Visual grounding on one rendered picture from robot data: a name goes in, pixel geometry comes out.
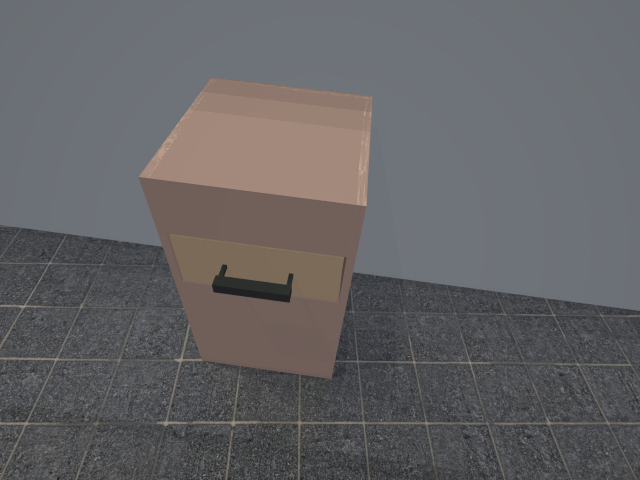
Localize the handle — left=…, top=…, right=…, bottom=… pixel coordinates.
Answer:
left=212, top=264, right=293, bottom=303

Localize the drawer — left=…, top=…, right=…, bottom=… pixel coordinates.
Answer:
left=169, top=234, right=344, bottom=302

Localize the cabinet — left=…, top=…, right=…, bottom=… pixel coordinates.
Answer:
left=139, top=77, right=372, bottom=379

